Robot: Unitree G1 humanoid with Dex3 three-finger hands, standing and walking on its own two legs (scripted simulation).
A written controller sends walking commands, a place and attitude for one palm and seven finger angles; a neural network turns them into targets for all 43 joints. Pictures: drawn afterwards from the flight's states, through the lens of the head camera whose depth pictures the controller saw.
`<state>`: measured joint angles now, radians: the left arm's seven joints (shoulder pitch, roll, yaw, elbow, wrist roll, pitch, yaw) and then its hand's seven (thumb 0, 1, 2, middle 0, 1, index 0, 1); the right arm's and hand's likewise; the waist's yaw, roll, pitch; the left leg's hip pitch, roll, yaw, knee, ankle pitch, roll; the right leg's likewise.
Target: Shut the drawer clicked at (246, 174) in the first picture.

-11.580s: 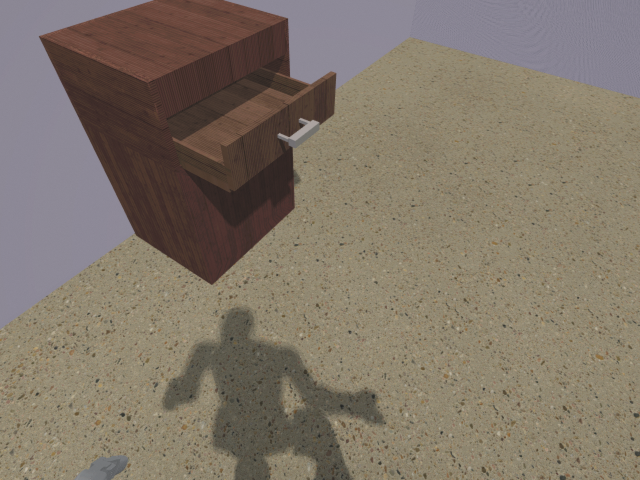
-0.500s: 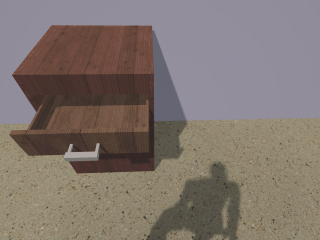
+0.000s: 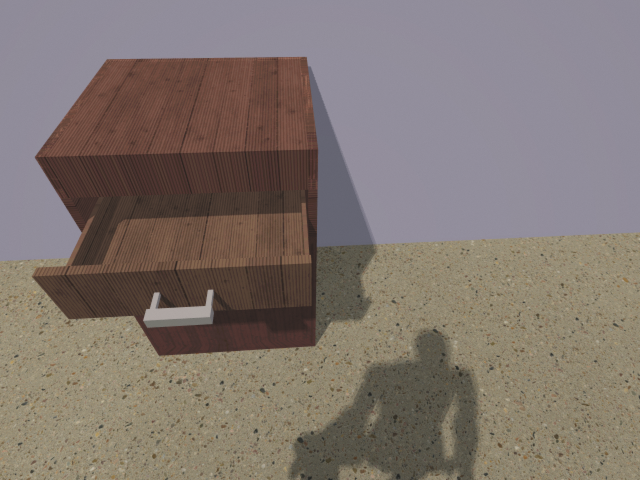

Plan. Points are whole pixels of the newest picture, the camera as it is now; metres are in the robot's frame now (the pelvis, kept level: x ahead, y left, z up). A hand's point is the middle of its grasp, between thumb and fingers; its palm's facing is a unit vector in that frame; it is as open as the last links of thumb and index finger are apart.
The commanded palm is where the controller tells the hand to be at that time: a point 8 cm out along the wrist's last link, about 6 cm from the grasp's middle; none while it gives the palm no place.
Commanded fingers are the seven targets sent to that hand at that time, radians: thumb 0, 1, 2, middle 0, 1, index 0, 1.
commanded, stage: look again from close up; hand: left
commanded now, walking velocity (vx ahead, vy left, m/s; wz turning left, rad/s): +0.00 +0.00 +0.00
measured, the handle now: (181, 306) +0.43 +0.28 -0.14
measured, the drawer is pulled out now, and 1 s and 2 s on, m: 0.20 0.20 0.20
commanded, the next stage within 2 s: shuffle to correct the standing spot in 0.16 s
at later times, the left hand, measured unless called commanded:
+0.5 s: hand out of the picture +0.00 +0.17 -0.18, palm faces +0.10 -0.98 -0.17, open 7.4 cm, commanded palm none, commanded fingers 0.00 0.90 0.90 -0.20 -0.30 -0.20 -0.30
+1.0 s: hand out of the picture +0.13 +0.19 -0.17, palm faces +0.10 -0.96 -0.25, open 7.4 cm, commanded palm none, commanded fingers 0.00 0.90 0.90 -0.20 -0.30 -0.20 -0.30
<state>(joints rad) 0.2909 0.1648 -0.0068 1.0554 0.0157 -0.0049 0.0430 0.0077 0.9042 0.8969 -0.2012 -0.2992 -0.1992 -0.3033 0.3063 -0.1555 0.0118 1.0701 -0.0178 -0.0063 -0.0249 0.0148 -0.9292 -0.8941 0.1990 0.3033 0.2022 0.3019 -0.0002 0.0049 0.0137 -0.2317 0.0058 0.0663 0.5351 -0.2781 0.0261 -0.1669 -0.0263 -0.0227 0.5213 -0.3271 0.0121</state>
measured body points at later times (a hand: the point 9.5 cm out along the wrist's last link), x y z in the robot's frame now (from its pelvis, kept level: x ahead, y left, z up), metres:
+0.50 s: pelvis +0.03 +0.00 -0.01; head +0.04 +0.01 +0.44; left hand -0.01 +0.22 -0.17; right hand +0.03 -0.23 -0.16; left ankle +0.01 +0.10 -0.73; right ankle -0.03 -0.13 -0.73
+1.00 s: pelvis +0.08 +0.01 +0.00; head +0.12 -0.01 +0.44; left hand +0.13 +0.25 -0.15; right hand +0.12 -0.22 -0.17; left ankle +0.04 +0.10 -0.73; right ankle +0.10 -0.09 -0.74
